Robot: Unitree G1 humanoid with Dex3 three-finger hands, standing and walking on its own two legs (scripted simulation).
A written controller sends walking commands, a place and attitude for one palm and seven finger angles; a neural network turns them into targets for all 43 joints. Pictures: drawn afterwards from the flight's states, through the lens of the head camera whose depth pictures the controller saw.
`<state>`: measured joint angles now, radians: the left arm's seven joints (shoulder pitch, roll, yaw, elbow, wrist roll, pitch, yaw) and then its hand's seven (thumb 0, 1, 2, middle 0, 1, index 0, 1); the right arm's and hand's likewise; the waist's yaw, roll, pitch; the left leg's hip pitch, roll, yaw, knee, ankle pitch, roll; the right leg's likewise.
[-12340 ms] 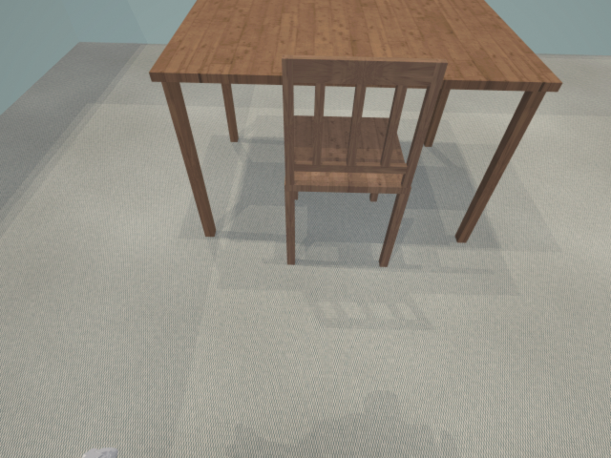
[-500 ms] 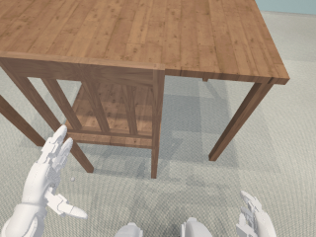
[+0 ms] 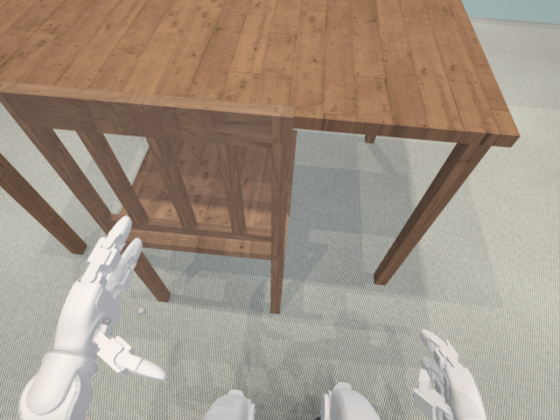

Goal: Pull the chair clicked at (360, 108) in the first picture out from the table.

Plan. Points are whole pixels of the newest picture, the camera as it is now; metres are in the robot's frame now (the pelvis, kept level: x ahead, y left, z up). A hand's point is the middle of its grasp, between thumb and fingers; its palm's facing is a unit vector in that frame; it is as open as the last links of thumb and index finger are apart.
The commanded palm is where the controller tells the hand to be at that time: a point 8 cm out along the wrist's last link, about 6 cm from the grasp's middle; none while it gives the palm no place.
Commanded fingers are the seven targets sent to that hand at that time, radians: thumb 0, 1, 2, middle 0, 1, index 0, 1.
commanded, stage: aim the fingers beside a spindle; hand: left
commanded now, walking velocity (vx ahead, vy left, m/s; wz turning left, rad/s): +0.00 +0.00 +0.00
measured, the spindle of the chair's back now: (175, 187) +0.50 +0.22 -0.03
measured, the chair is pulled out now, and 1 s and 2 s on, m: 0.00 0.00 0.00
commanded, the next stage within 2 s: push the fingers through the gap in 1.82 s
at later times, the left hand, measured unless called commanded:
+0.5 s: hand (183, 290) +0.29 +0.15 +0.02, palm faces -0.10 -0.99 -0.03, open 16.9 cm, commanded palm +0.27 +0.20 +0.02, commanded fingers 0.00 -0.50 0.30 -0.06 -0.08 -0.06 -0.08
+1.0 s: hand (217, 271) +0.33 +0.11 -0.01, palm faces -0.11 -0.99 -0.02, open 16.9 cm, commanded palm +0.31 +0.17 +0.00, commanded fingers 0.00 -0.50 0.30 -0.06 -0.08 -0.06 -0.08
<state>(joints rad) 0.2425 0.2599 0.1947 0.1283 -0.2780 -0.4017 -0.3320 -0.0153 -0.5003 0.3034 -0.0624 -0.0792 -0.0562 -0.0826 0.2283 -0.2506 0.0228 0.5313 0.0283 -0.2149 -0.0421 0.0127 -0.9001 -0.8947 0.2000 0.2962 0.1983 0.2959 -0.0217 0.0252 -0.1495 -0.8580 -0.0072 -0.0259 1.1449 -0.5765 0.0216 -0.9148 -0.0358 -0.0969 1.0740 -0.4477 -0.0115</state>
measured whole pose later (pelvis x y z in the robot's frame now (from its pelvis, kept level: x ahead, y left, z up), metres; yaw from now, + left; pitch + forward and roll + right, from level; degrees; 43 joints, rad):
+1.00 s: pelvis +0.00 +0.00 -0.03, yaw -1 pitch +22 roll -1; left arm -0.08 0.17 0.04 0.33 -0.14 -0.42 -0.12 -0.02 -0.50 0.30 -0.06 -0.08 -0.06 -0.08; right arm 0.21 -0.24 0.01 0.54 0.00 -0.09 0.00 0.01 -0.90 -0.89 0.20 0.30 0.20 0.30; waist -0.05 0.02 -0.17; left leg -1.03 -0.01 0.00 1.26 -0.61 0.02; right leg -1.11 -0.04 -0.07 1.21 -0.49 -0.02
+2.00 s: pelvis -0.01 +0.00 -0.03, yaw -1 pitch +23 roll -1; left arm -0.18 0.15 0.02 0.43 -0.11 -0.46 -0.04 -0.02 -0.50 0.30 -0.06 -0.08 -0.06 -0.08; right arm 0.20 -0.24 0.01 0.55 0.00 -0.04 0.01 0.01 -0.90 -0.89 0.20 0.30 0.20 0.30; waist -0.06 0.02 -0.17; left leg -1.07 -0.01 0.00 1.29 -0.62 0.02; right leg -1.15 -0.04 -0.07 1.24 -0.49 -0.02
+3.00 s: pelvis -0.01 +0.00 -0.03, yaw -2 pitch +26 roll -1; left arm -0.61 0.21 0.18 0.86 -0.07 -0.52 -0.02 -0.02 -0.50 0.30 -0.06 -0.08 -0.06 -0.08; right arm 0.27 -0.24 0.00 0.62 -0.03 0.00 0.03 0.01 -0.90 -0.89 0.20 0.30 0.20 0.30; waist -0.13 0.03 -0.16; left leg -1.13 -0.01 0.02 1.28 -0.60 0.03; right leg -1.21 -0.03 -0.05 1.22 -0.46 -0.01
